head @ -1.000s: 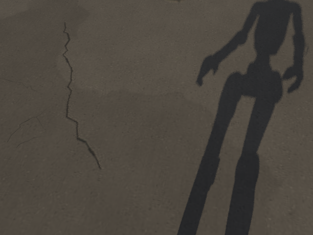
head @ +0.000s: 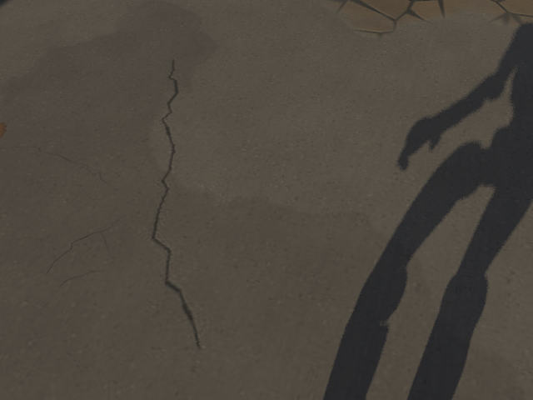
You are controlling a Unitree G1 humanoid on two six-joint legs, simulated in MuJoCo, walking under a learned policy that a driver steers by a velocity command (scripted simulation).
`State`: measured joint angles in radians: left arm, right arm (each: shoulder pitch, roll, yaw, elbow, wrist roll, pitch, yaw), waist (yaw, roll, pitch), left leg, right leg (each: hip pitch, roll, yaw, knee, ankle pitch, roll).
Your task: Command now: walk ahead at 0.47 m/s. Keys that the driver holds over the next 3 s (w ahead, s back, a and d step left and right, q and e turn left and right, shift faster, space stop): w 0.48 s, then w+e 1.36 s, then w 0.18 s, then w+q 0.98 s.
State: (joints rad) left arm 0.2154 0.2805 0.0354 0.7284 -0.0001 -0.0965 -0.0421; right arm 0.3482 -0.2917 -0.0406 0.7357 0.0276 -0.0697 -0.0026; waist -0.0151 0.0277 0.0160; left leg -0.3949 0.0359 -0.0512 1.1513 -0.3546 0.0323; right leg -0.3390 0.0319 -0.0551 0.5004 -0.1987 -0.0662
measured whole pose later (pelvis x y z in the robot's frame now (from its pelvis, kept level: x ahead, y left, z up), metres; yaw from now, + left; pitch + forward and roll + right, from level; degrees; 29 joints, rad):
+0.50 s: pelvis +0.28 +0.04 -0.01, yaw -1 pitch +2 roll +0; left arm 0.39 0.29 0.03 0.85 -0.02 -0.06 -0.01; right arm 0.09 -0.26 -0.03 0.65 0.00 -0.10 0.04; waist 0.05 0.00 0.05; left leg -0.48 -0.02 0.06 0.57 -0.14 0.07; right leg -0.17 0.03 0.06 1.01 -0.50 -0.04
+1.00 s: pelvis +0.55 -0.02 -0.02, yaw -14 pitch +2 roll +2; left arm 0.10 0.26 0.05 0.64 -0.02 -0.04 -0.06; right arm 0.32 -0.30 -0.07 0.85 0.01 -0.05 -0.02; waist -0.04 -0.02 0.04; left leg 0.05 0.05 0.25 0.51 -0.49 -0.03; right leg -0.52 0.00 -0.05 0.60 -0.12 -0.11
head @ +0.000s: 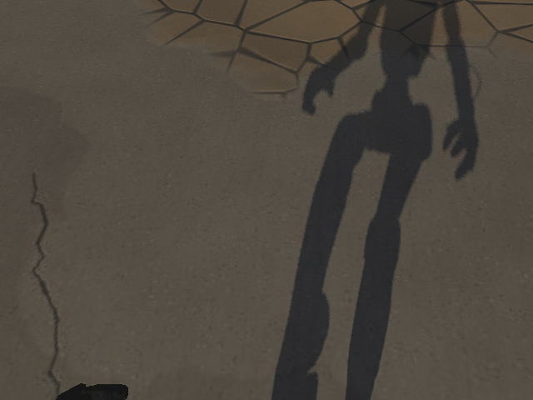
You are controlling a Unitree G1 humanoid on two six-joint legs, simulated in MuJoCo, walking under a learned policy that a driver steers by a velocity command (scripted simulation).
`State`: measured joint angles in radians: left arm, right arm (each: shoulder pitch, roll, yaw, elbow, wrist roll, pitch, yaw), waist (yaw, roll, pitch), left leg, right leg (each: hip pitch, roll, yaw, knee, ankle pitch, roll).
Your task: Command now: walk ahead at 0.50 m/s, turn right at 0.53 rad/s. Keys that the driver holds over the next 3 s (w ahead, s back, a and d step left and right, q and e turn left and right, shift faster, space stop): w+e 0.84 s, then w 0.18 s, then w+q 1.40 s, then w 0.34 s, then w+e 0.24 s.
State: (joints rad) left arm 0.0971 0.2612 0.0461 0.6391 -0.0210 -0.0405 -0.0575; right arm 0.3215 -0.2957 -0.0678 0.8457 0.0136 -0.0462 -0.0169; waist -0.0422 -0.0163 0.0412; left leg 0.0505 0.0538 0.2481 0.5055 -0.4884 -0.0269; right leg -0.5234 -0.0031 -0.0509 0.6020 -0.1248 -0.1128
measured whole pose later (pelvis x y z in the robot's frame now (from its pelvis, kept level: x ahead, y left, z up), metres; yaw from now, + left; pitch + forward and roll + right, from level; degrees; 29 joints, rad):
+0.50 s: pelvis +0.29 +0.00 +0.01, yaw -18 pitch +3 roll +1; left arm 0.40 0.31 0.08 0.73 -0.02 -0.02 0.02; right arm 0.03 -0.27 -0.04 0.67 -0.01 -0.13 0.02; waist 0.07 0.00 0.00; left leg -0.46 -0.04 -0.04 0.48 -0.05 0.01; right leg -0.08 0.10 0.25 0.58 -0.49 -0.07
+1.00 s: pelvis +0.52 -0.13 +0.01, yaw -34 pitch +2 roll +2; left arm 0.05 0.26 0.04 0.57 -0.02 -0.03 -0.05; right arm 0.36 -0.31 -0.07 0.87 0.03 -0.06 0.00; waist -0.09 -0.02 0.04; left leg 0.09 0.05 0.22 0.35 -0.44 -0.05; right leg -0.52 -0.03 -0.02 0.57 -0.11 -0.09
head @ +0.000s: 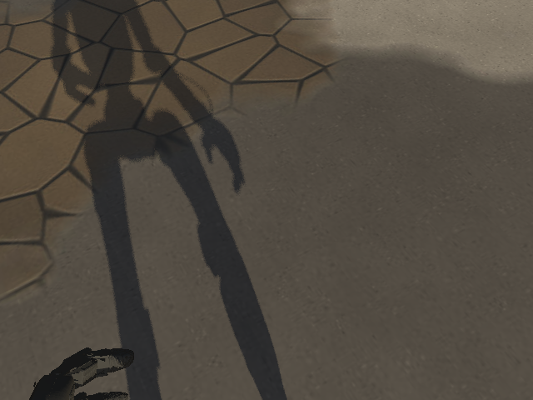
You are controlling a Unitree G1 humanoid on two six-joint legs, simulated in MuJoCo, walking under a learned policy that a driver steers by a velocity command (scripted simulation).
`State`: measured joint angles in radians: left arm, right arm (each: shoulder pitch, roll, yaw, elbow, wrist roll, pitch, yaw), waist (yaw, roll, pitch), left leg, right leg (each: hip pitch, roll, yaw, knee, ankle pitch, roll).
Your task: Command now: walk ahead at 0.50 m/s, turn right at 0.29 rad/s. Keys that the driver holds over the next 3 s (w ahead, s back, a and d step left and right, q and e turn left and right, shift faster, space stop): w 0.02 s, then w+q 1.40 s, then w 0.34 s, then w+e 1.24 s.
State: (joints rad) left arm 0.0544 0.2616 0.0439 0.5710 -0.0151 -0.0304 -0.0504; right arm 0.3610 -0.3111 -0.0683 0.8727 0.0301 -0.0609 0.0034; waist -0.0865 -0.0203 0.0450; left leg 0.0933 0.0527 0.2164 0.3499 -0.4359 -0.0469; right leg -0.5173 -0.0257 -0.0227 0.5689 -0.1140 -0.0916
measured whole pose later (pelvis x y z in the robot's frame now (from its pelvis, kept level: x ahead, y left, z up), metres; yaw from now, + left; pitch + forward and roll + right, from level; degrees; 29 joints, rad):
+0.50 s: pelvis +0.27 +0.00 +0.01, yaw +10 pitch +2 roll -2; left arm 0.32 0.27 0.07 0.81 0.00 -0.07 0.01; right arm 0.11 -0.25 -0.04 0.75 0.02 -0.04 0.06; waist 0.06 0.04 0.03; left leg -0.63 0.06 0.02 0.64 -0.01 0.04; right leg 0.12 0.04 -0.22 0.23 -0.37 -0.02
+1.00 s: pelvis +0.56 +0.07 +0.01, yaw +28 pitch +2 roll +0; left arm 0.04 0.28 0.04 0.67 0.00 -0.11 -0.02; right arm 0.35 -0.30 -0.07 0.73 0.03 -0.03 -0.01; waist -0.08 -0.03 0.02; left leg -0.10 -0.11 -0.21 0.45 -0.38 0.06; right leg -0.53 -0.01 0.09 0.50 -0.01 0.04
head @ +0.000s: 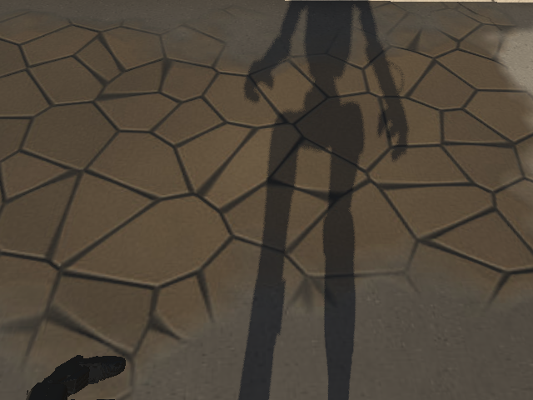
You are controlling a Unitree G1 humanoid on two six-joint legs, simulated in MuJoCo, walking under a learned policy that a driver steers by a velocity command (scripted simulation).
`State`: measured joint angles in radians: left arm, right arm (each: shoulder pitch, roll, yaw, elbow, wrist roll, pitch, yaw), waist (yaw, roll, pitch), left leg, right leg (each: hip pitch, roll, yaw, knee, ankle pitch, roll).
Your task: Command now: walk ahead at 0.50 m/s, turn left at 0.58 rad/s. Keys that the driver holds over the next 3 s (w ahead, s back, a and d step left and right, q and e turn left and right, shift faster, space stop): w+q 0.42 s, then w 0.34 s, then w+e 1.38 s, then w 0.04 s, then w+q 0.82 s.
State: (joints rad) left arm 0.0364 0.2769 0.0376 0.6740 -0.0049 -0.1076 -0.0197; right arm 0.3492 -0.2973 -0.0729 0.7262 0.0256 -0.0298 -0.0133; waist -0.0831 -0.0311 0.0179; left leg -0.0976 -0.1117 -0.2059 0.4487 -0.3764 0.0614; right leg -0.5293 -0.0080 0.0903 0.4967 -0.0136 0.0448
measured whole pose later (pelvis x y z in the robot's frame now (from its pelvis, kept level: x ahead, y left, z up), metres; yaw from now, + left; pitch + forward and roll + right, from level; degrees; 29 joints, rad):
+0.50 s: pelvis +0.25 +0.01 +0.00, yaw +18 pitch +2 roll -2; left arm 0.34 0.30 0.07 0.85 -0.02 -0.07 0.00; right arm 0.08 -0.27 -0.05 0.59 0.02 -0.02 0.05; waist 0.10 0.03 0.04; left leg -0.62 0.07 0.00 0.66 -0.07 0.04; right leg 0.08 -0.01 -0.21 0.25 -0.35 0.02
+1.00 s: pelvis +0.51 +0.12 +0.00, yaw +17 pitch +2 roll +2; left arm 0.12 0.27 0.03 0.79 -0.02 -0.06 -0.04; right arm 0.32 -0.28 -0.06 0.79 0.00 -0.08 0.00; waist -0.06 -0.05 0.01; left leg 0.06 -0.06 0.08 0.20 -0.29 0.04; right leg -0.65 -0.08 0.02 0.62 0.08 0.00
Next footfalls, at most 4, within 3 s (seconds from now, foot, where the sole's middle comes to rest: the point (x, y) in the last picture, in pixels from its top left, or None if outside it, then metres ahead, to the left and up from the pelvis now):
0.04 right None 0.19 -0.13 -0.77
0.56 left None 0.41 0.19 -0.77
1.10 right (225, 286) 0.78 0.06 -0.77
1.58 left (147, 219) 1.03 0.29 -0.77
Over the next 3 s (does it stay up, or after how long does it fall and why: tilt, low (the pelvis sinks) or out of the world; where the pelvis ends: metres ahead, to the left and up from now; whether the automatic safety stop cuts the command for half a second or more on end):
stays up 1.62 -0.04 0.01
